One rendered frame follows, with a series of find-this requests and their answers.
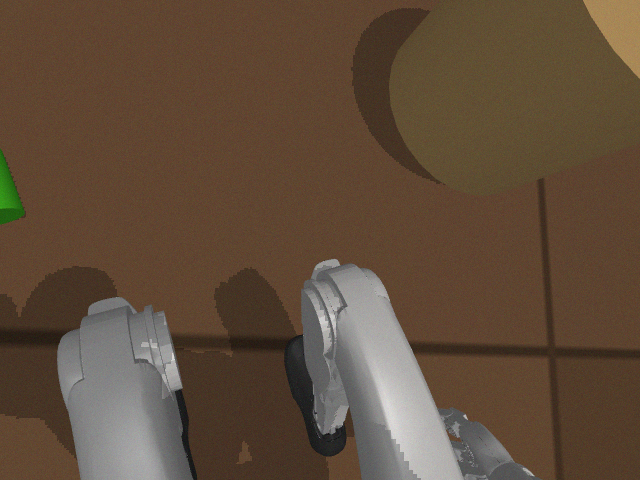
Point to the right robot arm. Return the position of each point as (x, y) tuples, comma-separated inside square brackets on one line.
[(512, 471)]

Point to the right robot foot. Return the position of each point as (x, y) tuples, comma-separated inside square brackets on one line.
[(301, 387)]

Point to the right robot hand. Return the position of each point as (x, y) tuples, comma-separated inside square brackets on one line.
[(480, 452)]

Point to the left robot foot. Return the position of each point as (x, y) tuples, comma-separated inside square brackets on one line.
[(185, 424)]

